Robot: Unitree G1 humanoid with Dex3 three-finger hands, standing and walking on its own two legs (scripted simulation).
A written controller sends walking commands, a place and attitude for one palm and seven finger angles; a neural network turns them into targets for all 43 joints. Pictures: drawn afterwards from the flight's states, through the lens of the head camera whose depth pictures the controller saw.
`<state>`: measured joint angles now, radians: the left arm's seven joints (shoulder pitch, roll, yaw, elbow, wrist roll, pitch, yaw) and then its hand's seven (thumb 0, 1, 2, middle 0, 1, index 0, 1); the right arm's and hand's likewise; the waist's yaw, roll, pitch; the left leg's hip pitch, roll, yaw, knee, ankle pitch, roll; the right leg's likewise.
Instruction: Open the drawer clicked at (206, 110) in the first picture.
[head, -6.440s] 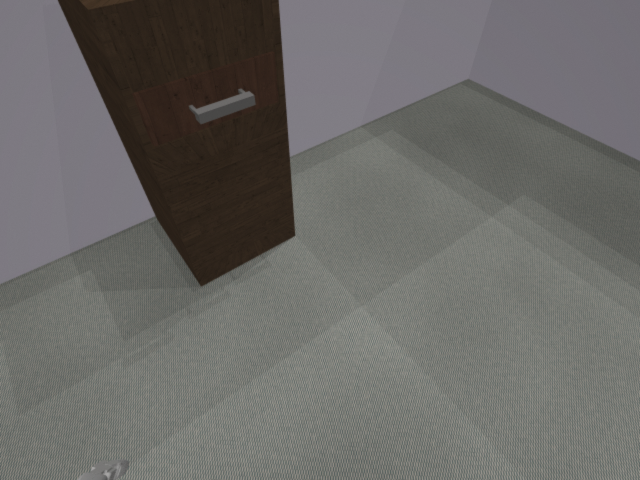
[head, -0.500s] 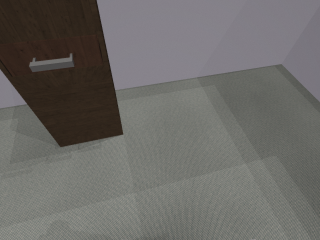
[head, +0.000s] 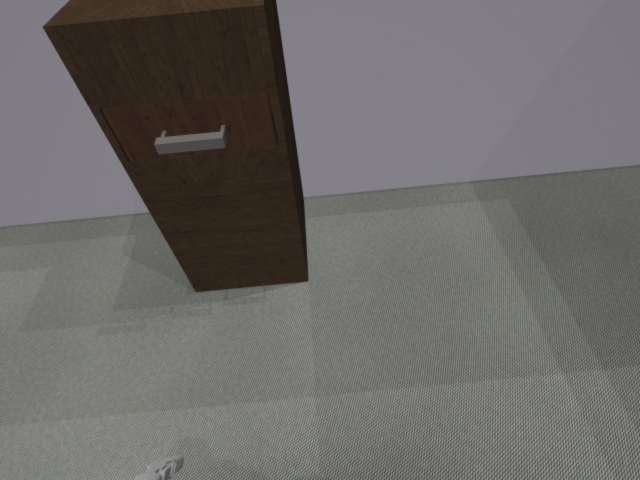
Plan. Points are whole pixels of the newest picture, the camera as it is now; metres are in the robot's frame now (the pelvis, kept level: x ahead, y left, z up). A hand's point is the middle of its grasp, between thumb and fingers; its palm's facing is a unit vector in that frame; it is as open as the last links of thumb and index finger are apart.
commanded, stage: turn to face it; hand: left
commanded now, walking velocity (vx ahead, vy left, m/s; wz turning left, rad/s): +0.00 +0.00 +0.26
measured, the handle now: (192, 137) +0.85 +0.35 -0.06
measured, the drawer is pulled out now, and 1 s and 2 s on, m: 0.00 0.00 0.00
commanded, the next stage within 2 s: take the last steps up to it in 0.02 s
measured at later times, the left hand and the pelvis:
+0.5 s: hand out of the picture -0.11 +0.20 -0.16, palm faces +0.27 -0.94 -0.21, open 7.4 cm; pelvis +0.00 +0.03 +0.01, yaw +9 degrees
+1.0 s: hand (171, 428) +0.22 +0.26 -0.16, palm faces +0.07 -0.98 -0.17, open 7.4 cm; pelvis +0.13 +0.07 +0.00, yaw +6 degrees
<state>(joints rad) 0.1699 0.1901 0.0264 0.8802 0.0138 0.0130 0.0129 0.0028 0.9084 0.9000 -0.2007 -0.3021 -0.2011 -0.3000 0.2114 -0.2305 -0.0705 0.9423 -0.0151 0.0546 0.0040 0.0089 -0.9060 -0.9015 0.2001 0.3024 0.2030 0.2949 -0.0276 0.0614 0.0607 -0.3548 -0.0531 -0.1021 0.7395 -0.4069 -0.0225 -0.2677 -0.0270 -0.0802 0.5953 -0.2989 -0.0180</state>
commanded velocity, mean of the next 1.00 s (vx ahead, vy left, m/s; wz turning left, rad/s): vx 0.27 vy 0.01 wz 0.03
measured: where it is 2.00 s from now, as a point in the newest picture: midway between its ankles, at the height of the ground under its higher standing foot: (314, 438)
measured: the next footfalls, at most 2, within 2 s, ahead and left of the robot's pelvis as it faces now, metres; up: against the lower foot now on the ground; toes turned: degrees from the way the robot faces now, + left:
left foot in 0.52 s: +0.02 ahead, +0.17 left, +0.00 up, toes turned +16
right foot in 1.06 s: +0.33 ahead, -0.03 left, +0.00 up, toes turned -2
